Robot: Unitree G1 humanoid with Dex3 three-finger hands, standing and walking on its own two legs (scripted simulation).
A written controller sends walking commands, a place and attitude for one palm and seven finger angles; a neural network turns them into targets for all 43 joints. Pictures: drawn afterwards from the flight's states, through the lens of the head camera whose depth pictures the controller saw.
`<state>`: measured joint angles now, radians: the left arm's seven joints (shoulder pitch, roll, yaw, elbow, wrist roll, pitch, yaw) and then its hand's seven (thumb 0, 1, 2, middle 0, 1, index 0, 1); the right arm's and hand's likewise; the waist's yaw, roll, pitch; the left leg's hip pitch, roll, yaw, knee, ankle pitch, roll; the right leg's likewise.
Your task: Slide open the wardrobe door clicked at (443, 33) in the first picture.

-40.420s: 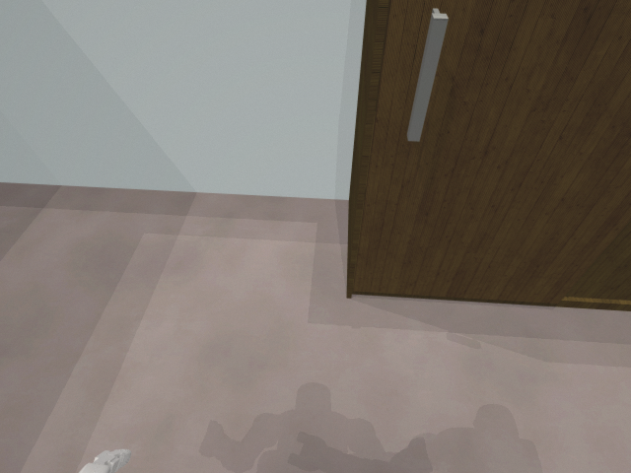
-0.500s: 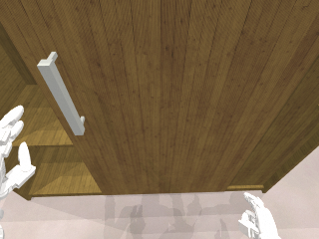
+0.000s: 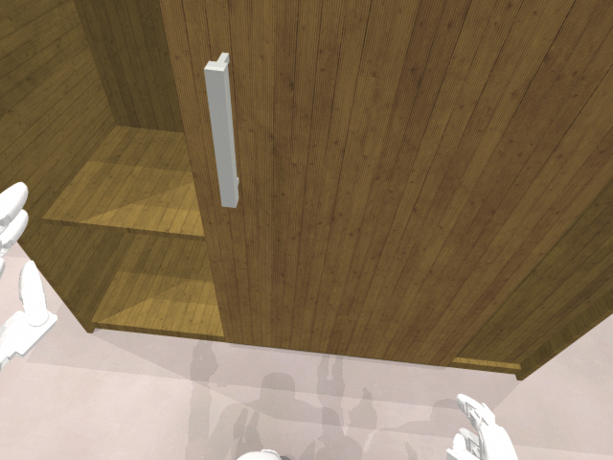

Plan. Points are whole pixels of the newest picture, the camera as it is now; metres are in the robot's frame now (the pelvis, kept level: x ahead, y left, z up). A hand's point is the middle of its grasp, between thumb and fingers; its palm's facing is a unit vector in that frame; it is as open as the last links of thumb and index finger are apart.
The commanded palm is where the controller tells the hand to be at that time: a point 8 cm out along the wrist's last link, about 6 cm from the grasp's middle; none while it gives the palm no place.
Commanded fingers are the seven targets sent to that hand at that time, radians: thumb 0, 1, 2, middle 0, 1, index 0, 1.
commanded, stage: step back with the hand held close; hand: left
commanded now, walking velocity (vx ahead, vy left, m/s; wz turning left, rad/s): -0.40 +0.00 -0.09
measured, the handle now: (227, 137) +0.55 +0.21 +0.12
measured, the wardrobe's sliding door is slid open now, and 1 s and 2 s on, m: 0.46 0.46 0.46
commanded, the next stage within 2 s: stop stepping back and stand still in 0.16 s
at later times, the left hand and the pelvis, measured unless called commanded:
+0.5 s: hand out of the picture +0.11 +0.37 +0.17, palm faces +0.43 -0.87 -0.24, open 7.4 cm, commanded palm +0.02 +0.39 +0.19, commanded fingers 0.00 0.90 0.90 -0.20 -0.30 -0.20 -0.30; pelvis -0.14 +0.10 -0.01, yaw -4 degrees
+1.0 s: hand out of the picture -0.02 +0.42 +0.19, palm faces +0.37 -0.88 -0.30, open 7.5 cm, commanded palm -0.09 +0.47 +0.19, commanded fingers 0.00 0.90 0.90 -0.20 -0.30 -0.20 -0.30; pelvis -0.25 +0.18 +0.00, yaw -5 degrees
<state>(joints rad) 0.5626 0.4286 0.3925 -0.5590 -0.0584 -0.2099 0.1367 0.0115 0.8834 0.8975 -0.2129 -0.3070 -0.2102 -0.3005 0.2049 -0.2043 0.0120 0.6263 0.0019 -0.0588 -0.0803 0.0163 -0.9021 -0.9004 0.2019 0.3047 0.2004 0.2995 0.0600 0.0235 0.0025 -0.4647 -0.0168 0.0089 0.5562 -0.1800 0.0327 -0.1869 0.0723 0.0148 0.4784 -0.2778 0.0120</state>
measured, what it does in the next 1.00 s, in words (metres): walks backwards: right foot, then left foot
